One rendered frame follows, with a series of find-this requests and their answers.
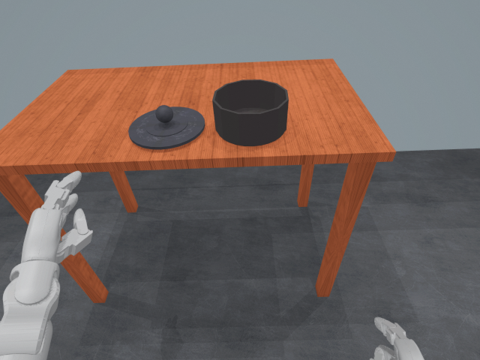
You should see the left robot hand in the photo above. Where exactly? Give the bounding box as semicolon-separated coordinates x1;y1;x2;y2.
21;171;93;264

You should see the left robot forearm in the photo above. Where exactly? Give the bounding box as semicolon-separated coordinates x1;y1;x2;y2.
0;259;60;360

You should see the table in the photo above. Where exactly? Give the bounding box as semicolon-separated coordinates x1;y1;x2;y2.
0;58;396;303

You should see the pot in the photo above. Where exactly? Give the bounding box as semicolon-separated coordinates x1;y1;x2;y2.
212;79;289;146

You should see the lid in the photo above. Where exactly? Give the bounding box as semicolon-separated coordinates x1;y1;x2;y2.
128;106;205;150

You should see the right robot hand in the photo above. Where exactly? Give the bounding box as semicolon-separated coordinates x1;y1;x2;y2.
370;317;424;360

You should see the knob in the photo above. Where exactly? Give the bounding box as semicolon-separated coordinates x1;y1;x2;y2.
155;105;173;123

